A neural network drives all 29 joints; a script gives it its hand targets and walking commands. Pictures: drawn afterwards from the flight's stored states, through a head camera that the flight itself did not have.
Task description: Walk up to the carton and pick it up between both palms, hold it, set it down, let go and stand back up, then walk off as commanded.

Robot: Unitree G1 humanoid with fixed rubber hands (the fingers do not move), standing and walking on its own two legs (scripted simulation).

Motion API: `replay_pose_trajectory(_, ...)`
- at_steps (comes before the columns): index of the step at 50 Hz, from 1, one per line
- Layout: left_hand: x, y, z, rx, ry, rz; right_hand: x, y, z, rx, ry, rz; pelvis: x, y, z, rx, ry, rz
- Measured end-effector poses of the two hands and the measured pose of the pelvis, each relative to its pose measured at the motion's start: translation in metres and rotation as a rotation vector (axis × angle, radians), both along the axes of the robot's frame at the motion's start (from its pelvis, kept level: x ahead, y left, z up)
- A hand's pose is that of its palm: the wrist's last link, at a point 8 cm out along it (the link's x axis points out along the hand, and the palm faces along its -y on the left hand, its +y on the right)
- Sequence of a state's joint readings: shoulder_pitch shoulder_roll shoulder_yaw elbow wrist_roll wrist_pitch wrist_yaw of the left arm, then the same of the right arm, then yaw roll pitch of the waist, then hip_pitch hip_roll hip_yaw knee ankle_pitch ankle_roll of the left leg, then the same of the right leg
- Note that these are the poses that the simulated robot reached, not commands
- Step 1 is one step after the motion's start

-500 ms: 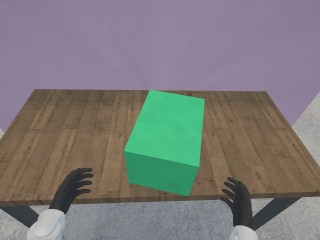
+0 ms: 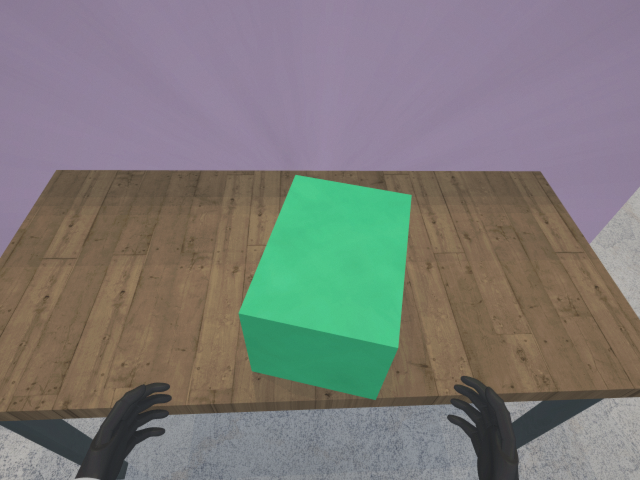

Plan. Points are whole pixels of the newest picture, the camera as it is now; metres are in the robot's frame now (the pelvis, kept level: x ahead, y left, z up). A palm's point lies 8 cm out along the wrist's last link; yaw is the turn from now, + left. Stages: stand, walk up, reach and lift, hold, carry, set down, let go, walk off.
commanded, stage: set down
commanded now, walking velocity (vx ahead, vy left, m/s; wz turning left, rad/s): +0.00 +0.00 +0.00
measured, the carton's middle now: (333, 281) +0.41 +0.01 -0.02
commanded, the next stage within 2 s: let go in 1.10 s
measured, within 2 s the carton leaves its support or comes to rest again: neither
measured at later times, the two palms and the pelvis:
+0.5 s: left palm (113, 467) +0.14 +0.25 -0.04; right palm out of the picture +0.15 -0.18 -0.03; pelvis +0.00 +0.00 +0.00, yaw +0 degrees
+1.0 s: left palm (115, 478) +0.14 +0.26 -0.06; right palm out of the picture +0.14 -0.20 -0.05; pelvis +0.00 +0.00 +0.00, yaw +0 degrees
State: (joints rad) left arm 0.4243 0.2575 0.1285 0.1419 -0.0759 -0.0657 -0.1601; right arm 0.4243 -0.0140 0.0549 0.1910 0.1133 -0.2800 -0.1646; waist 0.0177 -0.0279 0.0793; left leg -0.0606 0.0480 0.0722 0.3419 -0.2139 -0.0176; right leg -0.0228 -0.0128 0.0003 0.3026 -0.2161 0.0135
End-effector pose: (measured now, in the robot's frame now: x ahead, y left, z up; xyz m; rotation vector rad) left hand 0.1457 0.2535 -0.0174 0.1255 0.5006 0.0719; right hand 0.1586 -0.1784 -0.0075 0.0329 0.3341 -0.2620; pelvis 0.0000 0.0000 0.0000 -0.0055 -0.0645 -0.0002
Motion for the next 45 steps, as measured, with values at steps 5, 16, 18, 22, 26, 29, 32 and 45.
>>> replay_pose_trajectory(5,-0.007,0.001,-0.004,-0.001,0.018,0.013,-0.004,0.000,0.000,-0.014,0.003,0.029,-0.004,0.000,0.000,0.000,-0.009,0.000)
replay_pose_trajectory(16,-0.005,0.000,-0.014,-0.002,0.071,0.041,-0.009,0.002,-0.009,-0.027,0.089,0.084,-0.005,0.000,0.000,0.000,-0.012,0.000)
replay_pose_trajectory(18,-0.003,0.000,-0.015,-0.001,0.077,0.047,-0.009,0.001,-0.010,-0.031,0.100,0.094,-0.005,0.000,0.000,0.000,-0.011,0.000)
replay_pose_trajectory(22,-0.001,0.000,-0.019,-0.001,0.105,0.059,-0.010,-0.002,-0.015,-0.041,0.131,0.112,-0.003,-0.001,0.000,0.001,-0.008,0.000)
replay_pose_trajectory(26,-0.003,0.000,-0.024,-0.003,0.143,0.069,-0.011,-0.006,-0.021,-0.047,0.162,0.123,0.000,-0.002,0.000,0.002,-0.005,0.000)
replay_pose_trajectory(29,-0.004,0.000,-0.027,-0.002,0.161,0.076,-0.012,-0.007,-0.023,-0.048,0.175,0.130,0.001,-0.003,0.000,0.003,-0.004,0.000)
replay_pose_trajectory(32,-0.005,0.000,-0.028,-0.001,0.170,0.081,-0.013,-0.007,-0.026,-0.048,0.188,0.137,0.001,-0.003,0.000,0.003,-0.003,0.000)
replay_pose_trajectory(45,-0.014,0.003,-0.040,0.003,0.248,0.114,-0.016,-0.015,-0.041,-0.075,0.260,0.174,0.001,-0.003,0.000,0.003,-0.003,0.000)
